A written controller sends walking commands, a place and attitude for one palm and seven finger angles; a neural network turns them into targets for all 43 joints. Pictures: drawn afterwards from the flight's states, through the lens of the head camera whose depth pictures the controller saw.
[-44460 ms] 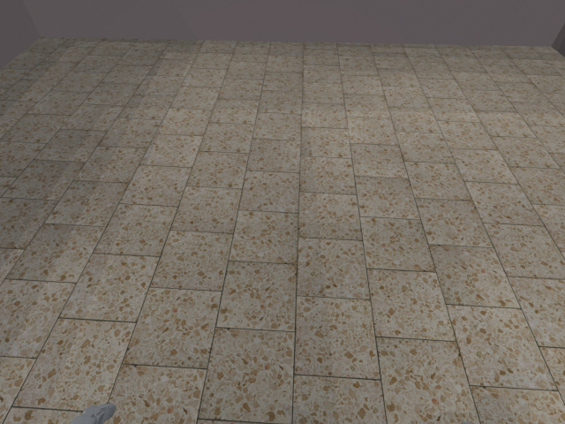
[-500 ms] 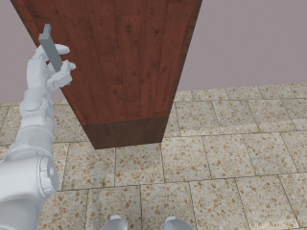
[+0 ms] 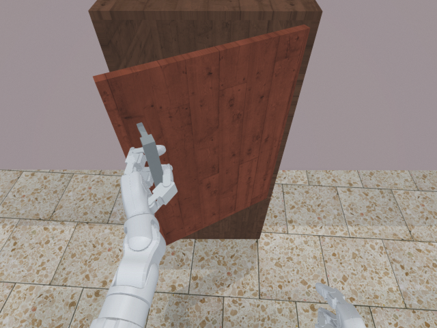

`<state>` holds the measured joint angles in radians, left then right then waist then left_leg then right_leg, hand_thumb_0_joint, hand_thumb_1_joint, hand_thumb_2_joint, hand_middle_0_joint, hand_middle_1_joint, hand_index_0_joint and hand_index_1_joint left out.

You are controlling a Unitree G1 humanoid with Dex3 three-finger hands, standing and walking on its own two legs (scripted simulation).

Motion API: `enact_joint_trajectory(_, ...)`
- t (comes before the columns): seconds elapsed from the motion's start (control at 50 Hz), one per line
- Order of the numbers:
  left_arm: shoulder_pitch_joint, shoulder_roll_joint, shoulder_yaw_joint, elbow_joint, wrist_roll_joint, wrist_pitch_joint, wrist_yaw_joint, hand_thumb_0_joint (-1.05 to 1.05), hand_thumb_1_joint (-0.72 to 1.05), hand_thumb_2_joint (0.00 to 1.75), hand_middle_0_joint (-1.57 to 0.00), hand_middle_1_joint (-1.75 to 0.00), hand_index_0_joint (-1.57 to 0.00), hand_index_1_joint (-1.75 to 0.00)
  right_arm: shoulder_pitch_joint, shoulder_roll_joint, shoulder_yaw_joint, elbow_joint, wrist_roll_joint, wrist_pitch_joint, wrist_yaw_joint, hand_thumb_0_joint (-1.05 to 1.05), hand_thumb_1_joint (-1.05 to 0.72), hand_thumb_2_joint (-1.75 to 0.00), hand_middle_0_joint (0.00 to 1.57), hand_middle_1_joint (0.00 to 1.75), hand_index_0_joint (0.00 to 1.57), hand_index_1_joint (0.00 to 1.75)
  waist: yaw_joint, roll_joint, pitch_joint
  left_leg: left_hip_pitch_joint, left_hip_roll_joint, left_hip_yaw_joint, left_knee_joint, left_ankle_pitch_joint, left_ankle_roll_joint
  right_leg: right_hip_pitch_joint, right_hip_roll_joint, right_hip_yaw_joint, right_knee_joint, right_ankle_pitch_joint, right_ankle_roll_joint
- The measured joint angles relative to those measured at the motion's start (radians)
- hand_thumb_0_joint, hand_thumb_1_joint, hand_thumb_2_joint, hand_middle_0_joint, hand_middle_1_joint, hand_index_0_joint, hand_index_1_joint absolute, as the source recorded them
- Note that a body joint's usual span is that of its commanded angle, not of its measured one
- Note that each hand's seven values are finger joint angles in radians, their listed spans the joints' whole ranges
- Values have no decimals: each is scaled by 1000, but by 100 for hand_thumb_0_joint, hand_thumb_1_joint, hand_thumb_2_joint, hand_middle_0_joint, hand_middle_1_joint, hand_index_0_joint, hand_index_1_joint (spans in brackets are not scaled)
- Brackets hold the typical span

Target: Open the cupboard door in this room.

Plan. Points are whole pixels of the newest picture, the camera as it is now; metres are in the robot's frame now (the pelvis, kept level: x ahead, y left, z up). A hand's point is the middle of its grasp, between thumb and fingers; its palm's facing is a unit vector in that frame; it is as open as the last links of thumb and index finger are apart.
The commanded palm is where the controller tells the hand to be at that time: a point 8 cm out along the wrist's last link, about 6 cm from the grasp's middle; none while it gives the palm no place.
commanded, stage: pull the door open along its arc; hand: left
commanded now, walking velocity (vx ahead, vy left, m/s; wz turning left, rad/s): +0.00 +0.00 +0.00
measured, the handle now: (152, 161) +0.40 +0.15 +0.09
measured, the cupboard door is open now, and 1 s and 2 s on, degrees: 28 44 46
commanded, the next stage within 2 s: open thumb and fingers to let go in 0.32 s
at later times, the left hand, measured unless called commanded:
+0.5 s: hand (213, 218) +0.28 +0.02 +0.09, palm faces +0.36 -0.93 -0.02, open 6.0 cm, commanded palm +0.24 +0.07 +0.08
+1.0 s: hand (207, 215) +0.29 +0.03 +0.08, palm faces +0.34 -0.94 -0.01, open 13.0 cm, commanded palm +0.24 +0.08 +0.08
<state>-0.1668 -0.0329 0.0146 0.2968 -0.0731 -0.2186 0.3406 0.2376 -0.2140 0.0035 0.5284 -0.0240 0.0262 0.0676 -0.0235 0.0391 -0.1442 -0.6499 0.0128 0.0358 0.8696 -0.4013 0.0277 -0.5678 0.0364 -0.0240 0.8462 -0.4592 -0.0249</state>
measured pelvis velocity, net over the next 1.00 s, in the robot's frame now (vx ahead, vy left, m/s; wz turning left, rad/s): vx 0.00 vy -0.04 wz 0.06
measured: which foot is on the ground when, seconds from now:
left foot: down 0.00-1.00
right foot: down 0.00-1.00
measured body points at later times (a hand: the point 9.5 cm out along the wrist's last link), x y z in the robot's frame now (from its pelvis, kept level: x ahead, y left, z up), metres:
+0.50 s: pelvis -0.01 -0.05 +0.01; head -0.02 -0.07 +0.45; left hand +0.26 +0.07 +0.09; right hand +0.17 -0.26 -0.09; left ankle +0.02 +0.10 -0.70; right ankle -0.03 -0.11 -0.70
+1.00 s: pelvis +0.00 -0.04 +0.01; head +0.01 -0.06 +0.46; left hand +0.27 +0.08 +0.09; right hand +0.19 -0.24 -0.09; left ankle +0.02 +0.10 -0.70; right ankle -0.03 -0.11 -0.70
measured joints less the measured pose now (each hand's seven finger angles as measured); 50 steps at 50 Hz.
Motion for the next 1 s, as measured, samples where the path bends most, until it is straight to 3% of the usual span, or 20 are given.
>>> enact_joint_trajectory(0.12,42,-98,-112,-60,107,71,222,3,71,78,-33,-132,-34,-131,-47,23,10,7,-28,19,0,1,-91,-90,20,30,20,30,11,1,5,4,-9,-32,17,7,-14,12,-7,-33,26,-11,-15)
enact_joint_trajectory(0.2,83,-92,-182,-94,152,110,267,3,72,79,-32,-131,-32,-131,-52,38,11,11,-34,29,-7,1,-90,-90,20,30,20,30,12,5,7,19,-9,-46,11,16,-26,29,-5,-48,26,-11,-28)
enact_joint_trajectory(0.42,250,-51,-294,-208,113,138,227,3,70,75,-32,-132,-34,-133,-24,26,19,27,-23,26,-34,1,-90,-90,20,30,20,30,-10,15,24,118,1,-68,-56,41,-54,125,8,-67,-31,4,-55)
enact_joint_trajectory(0.6,177,-74,-235,-143,113,112,243,2,62,77,-36,-132,-39,-132,-57,7,4,68,-36,22,-61,1,-91,-90,20,30,19,30,5,9,34,104,-3,-77,-72,54,-59,107,5,-76,-31,5,-65)
enact_joint_trajectory(1.0,262,-53,-278,-227,113,115,198,0,-36,36,-32,-115,-36,-114,-52,30,15,24,-27,44,-58,1,-91,-90,20,30,19,30,13,2,23,114,-13,-61,-67,30,-52,114,-5,-59,-27,-14,-49)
